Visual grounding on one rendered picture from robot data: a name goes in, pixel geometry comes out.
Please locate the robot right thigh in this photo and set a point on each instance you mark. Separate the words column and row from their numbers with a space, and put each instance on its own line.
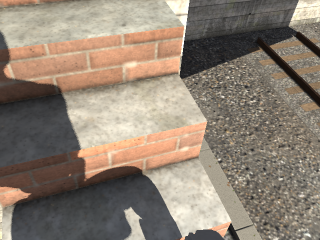
column 205, row 234

